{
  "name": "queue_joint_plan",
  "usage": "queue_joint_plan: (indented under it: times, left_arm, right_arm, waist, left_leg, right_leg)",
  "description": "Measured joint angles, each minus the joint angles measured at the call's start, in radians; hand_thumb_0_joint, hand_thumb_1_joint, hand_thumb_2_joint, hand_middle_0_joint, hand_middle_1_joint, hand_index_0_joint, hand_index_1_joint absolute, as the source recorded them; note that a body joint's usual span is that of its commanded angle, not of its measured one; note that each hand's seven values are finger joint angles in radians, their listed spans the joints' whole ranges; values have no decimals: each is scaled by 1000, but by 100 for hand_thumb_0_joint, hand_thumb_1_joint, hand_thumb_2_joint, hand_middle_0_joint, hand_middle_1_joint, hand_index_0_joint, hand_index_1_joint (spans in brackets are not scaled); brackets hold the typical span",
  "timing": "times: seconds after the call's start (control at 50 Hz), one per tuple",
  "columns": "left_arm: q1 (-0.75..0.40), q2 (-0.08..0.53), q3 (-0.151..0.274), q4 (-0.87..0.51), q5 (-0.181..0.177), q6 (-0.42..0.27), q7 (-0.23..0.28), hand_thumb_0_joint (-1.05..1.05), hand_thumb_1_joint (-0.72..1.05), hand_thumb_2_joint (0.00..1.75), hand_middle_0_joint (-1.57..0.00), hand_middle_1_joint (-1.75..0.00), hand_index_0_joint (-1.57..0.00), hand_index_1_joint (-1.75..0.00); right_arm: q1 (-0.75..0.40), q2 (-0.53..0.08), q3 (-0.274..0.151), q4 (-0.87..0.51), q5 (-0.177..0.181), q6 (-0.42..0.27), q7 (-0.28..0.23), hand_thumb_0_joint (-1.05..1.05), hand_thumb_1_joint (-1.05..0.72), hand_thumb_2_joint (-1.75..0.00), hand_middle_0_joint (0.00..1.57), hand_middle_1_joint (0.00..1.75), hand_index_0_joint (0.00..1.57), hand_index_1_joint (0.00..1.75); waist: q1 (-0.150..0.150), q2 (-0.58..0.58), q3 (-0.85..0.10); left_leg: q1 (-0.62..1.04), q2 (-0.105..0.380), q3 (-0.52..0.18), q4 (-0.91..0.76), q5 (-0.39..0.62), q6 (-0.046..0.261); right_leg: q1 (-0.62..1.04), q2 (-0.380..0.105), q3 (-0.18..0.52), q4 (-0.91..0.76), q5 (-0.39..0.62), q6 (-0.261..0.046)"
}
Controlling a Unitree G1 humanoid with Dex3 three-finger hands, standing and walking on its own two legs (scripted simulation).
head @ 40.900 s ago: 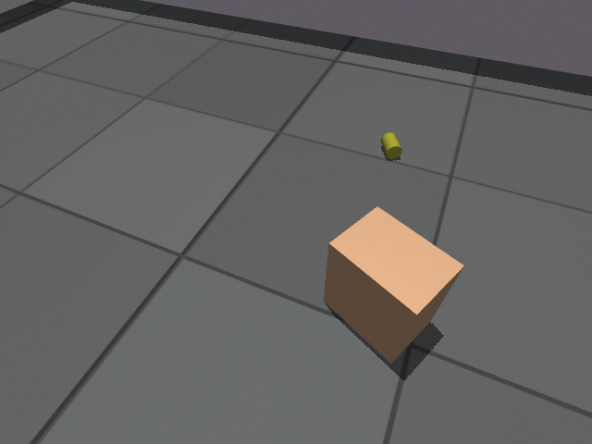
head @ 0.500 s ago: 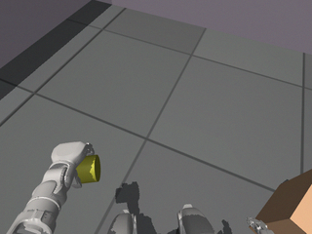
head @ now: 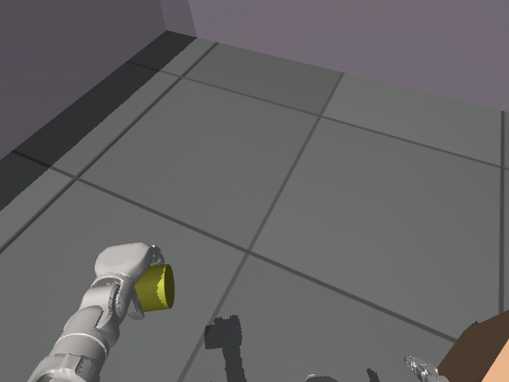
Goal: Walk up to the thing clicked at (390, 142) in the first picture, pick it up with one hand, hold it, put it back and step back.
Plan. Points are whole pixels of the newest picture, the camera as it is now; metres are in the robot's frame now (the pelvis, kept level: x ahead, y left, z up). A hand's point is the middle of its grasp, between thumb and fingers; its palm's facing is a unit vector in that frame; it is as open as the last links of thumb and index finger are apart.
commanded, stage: hold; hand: left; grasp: from above
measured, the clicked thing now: (137, 289) +0.32 +0.23 -0.11
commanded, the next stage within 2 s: crouch in 1.86 s
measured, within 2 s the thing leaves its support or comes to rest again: neither
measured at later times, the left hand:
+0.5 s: hand (129, 274) +0.32 +0.22 -0.04, palm faces -0.48 -0.03 -0.88, open 10.2 cm
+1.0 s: hand (127, 285) +0.29 +0.21 -0.02, palm faces -0.48 -0.03 -0.88, open 10.2 cm
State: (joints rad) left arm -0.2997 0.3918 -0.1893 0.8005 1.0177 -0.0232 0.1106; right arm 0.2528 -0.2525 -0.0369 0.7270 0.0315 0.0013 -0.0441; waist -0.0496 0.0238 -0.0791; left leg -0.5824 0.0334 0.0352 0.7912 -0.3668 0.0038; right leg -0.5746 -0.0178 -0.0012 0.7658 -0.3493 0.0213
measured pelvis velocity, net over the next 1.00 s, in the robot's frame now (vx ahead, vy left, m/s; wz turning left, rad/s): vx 0.00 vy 0.00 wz -0.01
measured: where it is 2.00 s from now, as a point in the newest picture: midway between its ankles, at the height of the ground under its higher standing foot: outside the picture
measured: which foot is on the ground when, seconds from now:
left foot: down 0.00-1.00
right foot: down 0.00-1.00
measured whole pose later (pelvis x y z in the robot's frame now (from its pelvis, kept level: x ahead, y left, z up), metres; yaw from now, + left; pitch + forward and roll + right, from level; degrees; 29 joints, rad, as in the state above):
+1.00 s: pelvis +0.00 +0.00 +0.03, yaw -1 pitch +2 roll +0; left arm -0.22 0.41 -0.21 0.63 1.00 -0.06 -0.04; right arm 0.21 -0.26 -0.03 0.67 0.05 0.07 -0.06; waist -0.01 0.04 -0.02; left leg -0.32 0.02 0.05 0.55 -0.26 0.00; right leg -0.34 -0.02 0.01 0.56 -0.26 0.02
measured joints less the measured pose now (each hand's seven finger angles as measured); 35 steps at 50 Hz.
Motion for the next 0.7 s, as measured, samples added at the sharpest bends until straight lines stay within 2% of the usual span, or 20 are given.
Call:
queue_joint_plan:
  times: [0.14,0.32,0.7]
  left_arm:
    - [12,8,-6,-24,10,-3,-35,-3,0,32,-86,-12,-84,-18]
    - [34,14,-6,-73,0,-9,-77,-3,0,32,-87,-10,-85,-16]
    - [60,16,-11,-143,1,-12,-128,-2,0,31,-88,-8,-86,-14]
  right_arm:
    - [-5,-4,-6,-5,4,13,-1,1,-89,-89,20,30,20,30]
    - [-5,-6,-8,-24,7,30,1,1,-89,-89,20,30,20,30]
    - [-19,-10,-5,-52,15,60,-2,1,-89,-89,20,30,20,30]
  waist:
    - [7,2,5]
    - [16,6,12]
    - [33,14,32]
  left_leg:
    - [68,-3,7,-60,12,0]
    - [127,-5,13,-113,24,1]
    - [210,-7,20,-190,64,0]
  right_leg:
    - [64,-1,5,-57,12,1]
    - [120,-2,10,-105,23,2]
    - [195,-3,16,-170,59,-1]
